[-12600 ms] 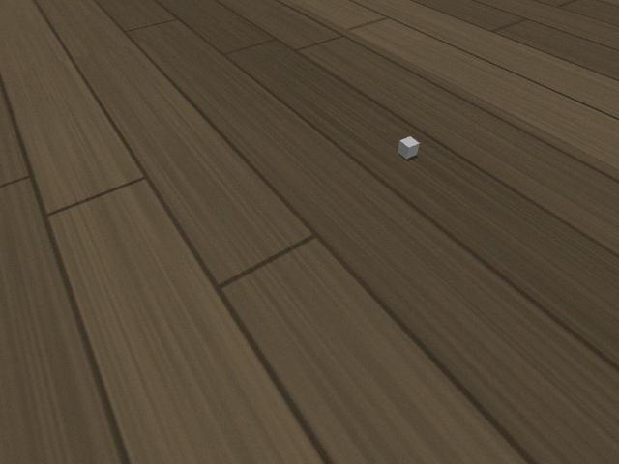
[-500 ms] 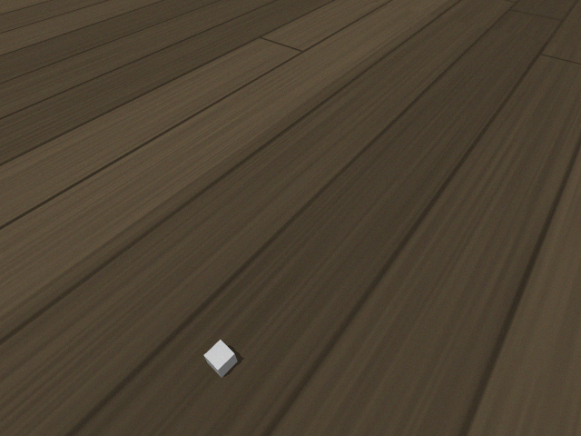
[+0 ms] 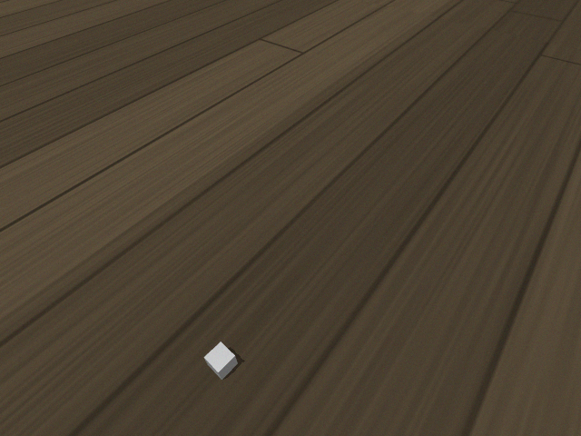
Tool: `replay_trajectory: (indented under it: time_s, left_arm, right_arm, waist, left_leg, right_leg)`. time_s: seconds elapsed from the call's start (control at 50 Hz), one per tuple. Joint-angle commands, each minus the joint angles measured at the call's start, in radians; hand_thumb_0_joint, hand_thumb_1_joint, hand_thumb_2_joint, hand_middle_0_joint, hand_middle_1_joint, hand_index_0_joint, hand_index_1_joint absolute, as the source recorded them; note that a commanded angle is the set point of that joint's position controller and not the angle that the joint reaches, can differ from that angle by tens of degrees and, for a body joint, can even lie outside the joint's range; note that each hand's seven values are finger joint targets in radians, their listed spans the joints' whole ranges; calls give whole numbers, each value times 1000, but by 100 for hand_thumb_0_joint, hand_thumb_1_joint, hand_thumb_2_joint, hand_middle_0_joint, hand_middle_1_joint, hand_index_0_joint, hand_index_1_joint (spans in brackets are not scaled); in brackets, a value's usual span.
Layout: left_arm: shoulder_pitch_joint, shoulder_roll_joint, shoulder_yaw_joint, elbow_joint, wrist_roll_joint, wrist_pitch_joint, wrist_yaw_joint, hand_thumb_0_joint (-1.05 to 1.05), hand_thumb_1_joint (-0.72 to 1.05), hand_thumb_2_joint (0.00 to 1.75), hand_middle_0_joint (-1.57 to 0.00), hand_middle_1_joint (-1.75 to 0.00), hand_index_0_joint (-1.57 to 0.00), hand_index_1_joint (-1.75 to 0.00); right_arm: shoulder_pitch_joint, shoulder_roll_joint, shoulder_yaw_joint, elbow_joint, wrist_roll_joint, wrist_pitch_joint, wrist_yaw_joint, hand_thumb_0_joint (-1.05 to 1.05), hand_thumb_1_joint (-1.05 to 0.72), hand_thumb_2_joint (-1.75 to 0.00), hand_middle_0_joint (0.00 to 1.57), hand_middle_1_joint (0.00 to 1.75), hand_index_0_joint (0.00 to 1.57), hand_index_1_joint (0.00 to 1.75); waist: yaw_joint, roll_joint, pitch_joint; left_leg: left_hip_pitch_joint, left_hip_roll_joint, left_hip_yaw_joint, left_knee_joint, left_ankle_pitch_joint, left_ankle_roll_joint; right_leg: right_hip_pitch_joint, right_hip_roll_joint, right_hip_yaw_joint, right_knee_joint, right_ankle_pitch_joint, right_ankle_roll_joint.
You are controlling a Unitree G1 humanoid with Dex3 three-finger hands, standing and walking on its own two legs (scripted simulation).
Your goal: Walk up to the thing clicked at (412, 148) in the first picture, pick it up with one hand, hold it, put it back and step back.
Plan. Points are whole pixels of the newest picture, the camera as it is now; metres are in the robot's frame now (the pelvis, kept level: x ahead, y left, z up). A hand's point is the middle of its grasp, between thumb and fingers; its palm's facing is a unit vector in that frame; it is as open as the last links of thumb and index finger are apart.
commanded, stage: walk up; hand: left
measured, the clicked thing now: (221, 360) +0.51 +0.26 -0.74
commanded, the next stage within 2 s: stand in 1.94 s
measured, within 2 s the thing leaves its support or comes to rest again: neither
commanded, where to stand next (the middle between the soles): +0.12 +0.03 m, yaw -1 degrees
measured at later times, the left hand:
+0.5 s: hand out of the picture +0.12 +0.35 -0.18, palm faces -0.04 -0.93 -0.36, open 7.4 cm
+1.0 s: hand (126, 419) +0.21 +0.29 -0.17, palm faces -0.02 -0.95 -0.32, open 7.4 cm
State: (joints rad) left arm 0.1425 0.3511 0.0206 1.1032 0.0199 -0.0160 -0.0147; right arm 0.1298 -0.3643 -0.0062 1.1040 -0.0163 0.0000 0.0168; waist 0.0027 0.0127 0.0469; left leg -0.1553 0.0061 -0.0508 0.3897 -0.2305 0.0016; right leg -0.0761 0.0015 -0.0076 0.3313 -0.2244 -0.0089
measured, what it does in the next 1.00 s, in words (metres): walks ahead: left foot, then right foot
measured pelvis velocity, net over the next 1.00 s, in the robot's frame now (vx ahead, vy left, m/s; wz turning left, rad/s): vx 0.10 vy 0.04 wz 0.00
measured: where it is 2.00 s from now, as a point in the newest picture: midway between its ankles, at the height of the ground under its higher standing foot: outside the picture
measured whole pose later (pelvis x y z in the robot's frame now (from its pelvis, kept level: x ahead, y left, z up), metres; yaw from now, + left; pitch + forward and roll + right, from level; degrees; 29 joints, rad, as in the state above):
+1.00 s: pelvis +0.10 +0.04 -0.02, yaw +0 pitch -3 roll +0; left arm 0.11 0.37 0.02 0.94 0.00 0.02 -0.02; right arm 0.15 -0.35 0.00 0.96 0.00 -0.02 -0.01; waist 0.00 -0.03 0.12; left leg -0.22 0.01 -0.03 0.59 -0.33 -0.02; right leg -0.25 0.00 -0.02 0.59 -0.29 -0.01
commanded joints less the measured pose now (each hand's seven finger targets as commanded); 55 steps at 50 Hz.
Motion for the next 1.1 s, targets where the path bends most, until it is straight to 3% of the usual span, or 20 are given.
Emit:
replay_trajectory:
  time_s: [0.0, 0.06, 0.14, 0.2, 0.22, 0.24, 0.28, 0.34, 0.48, 0.56, 0.58, 0.6, 0.62, 0.68, 0.78, 0.82, 0.84, 0.86, 0.94, 1.08]
  left_arm:
    - [139, 379, 130, -88, 22, -43, 27, 0, 90, 90, -20, -30, -20, -30]
    - [42, 330, 125, -156, 17, -61, 31, 0, 90, 90, -20, -30, -20, -30]
    - [40, 291, 102, -201, 13, -54, 7, 0, 90, 90, -20, -30, -20, -30]
    - [45, 226, 70, -229, 6, -19, 3, 0, 90, 90, -20, -30, -20, -30]
    - [130, 163, 50, -230, -10, -8, 4, 0, 90, 90, -20, -30, -20, -30]
    - [178, 143, 46, -224, -11, 7, 12, 0, 90, 90, -20, -30, -20, -30]
    - [181, 265, 68, -186, -23, 27, 20, 0, 90, 90, -20, -30, -20, -30]
    - [230, 253, 67, -150, -24, 25, 15, 0, 90, 90, -20, -30, -20, -30]
    - [164, 243, 89, -190, -1, 46, 3, 0, 90, 90, -20, -30, -20, -30]
    - [192, 264, 105, -208, 16, 34, 4, 0, 90, 90, -20, -30, -20, -30]
    - [136, 335, 121, -238, 24, 19, 6, 0, 90, 90, -20, -30, -20, -30]
    - [72, 359, 114, -263, 10, 17, 4, 0, 90, 90, -20, -30, -20, -30]
    - [61, 338, 108, -280, 16, 13, 4, 0, 90, 90, -20, -30, -20, -30]
    - [27, 274, 90, -294, 16, 11, 22, 0, 90, 90, -20, -30, -20, -30]
    - [30, 258, 76, -296, -14, 20, 27, 0, 90, 90, -20, -30, -20, -30]
    - [24, 184, 47, -310, -34, 24, 19, 0, 90, 90, -20, -30, -20, -30]
    - [11, 205, 56, -280, -33, 34, 24, 0, 90, 90, -20, -30, -20, -30]
    - [10, 230, 64, -255, -22, 33, 25, 0, 90, 90, -20, -30, -20, -30]
    - [-36, 250, 60, -224, -19, 2, 11, 0, 90, 90, -20, -30, -20, -30]
    - [-93, 223, 47, -151, -21, -1, 9, 0, 90, 90, -20, -30, -20, -30]
  right_arm:
    - [-106, -230, -87, -175, -41, 5, 24, 0, -90, -90, 20, 30, 20, 30]
    - [-5, -234, -104, -188, -24, -4, 44, 0, -90, -90, 20, 30, 20, 30]
    - [23, -181, -108, -205, -27, -23, 52, 0, -90, -90, 20, 30, 20, 30]
    - [214, -210, -135, -145, -24, -33, 19, 0, -90, -90, 20, 30, 20, 30]
    - [248, -279, -150, -156, -30, -41, 6, 0, -90, -90, 20, 30, 20, 30]
    - [240, -357, -152, -185, -32, -51, -6, 0, -90, -90, 20, 30, 20, 30]
    - [110, -351, -148, -225, -11, -51, -11, 0, -90, -90, 20, 30, 20, 30]
    - [57, -289, -121, -255, -14, -61, -24, 0, -90, -90, 20, 30, 20, 30]
    - [54, -296, -121, -282, 0, -40, -46, 0, -90, -90, 20, 30, 20, 30]
    - [17, -252, -102, -301, 22, -11, -49, 0, -90, -90, 20, 30, 20, 30]
    - [53, -202, -87, -306, 31, -7, -49, 0, -90, -90, 20, 30, 20, 30]
    - [18, -203, -90, -297, 34, 4, -60, 0, -90, -90, 20, 30, 20, 30]
    - [25, -215, -94, -284, 29, 6, -63, 0, -90, -90, 20, 30, 20, 30]
    - [80, -196, -81, -257, 43, -10, -60, 0, -90, -90, 20, 30, 20, 30]
    - [98, -179, -71, -225, 7, -37, -50, 0, -90, -90, 20, 30, 20, 30]
    - [66, -255, -87, -237, -16, -53, -54, 0, -90, -90, 20, 30, 20, 30]
    - [-1, -321, -92, -245, 1, -53, -47, 0, -90, -90, 20, 30, 20, 30]
    - [-41, -305, -88, -250, 8, -55, -42, 0, -90, -90, 20, 30, 20, 30]
    - [-16, -221, -54, -218, 22, -46, -38, 0, -90, -90, 20, 30, 20, 30]
    - [-41, -205, -37, -158, 20, -42, -32, 0, -90, -90, 20, 30, 20, 30]
  waist:
    - [99, -125, 125]
    - [20, -103, 133]
    - [14, -176, 67]
    - [-70, -43, -37]
    - [-68, 172, -84]
    - [-54, 244, -112]
    - [-12, 105, -9]
    - [13, 156, -16]
    - [4, 144, -46]
    - [44, 35, -63]
    - [9, -165, -44]
    - [25, -235, -41]
    - [21, -206, -24]
    - [3, -197, -45]
    - [-1, -158, -135]
    - [15, 29, -151]
    - [21, 115, -108]
    - [30, 120, -75]
    - [8, 85, -98]
    - [4, -21, -93]
  left_leg:
    - [-484, 40, -24, 467, -244, 29]
    - [-472, 119, -83, 455, -176, 9]
    - [-178, 58, 54, 231, -105, -12]
    - [144, 1, 113, 92, 135, -7]
    - [196, 153, -95, -44, 95, 41]
    - [114, 349, -467, -155, -82, 127]
    - [-56, 364, -444, -177, -264, 215]
    - [-46, 284, -213, -93, -60, 169]
    - [-121, 298, -108, 63, 408, 197]
    - [-195, 195, -28, 276, 188, 92]
    - [-265, 61, 61, 455, 37, 33]
    - [-239, -30, 57, 597, -390, 25]
    - [-201, -16, -6, 679, -440, 28]
    - [-261, -18, -22, 623, -342, 20]
    - [-81, -10, 41, 46, -47, 16]
    - [121, 209, -250, -24, 333, 90]
    - [-23, 315, -331, 34, 371, 208]
    - [-105, 310, -303, 48, 367, 224]
    - [-106, 102, -76, 79, 226, 43]
    - [1, 101, -54, 12, 194, 37]
  right_leg:
    - [64, -421, 480, -248, -585, -251]
    - [52, -360, 332, -219, -301, -237]
    - [-82, -226, 87, -74, 38, -163]
    - [-225, -125, -24, 282, 84, -87]
    - [-295, -26, -75, 482, -110, -41]
    - [-338, 62, 75, 601, -385, -25]
    - [-317, -10, 154, 743, -350, -46]
    - [-308, -60, 147, 605, -265, -33]
    - [-182, -25, 9, 438, -203, -12]
    - [-96, -67, 67, 151, 43, -68]
    - [-111, -237, 333, 49, 198, -133]
    - [-216, -358, 445, 21, 258, -274]
    - [-267, -371, 451, 44, 316, -308]
    - [-131, -245, 235, 159, 520, -236]
    - [-28, -209, 166, 333, 565, -160]
    - [-263, -113, 106, 390, 253, -46]
    - [-206, -43, 50, 364, -150, -15]
    - [-125, -56, 67, 371, -228, -21]
    - [-12, -121, 108, 170, 241, -63]
    - [-30, -134, 117, 45, 204, -51]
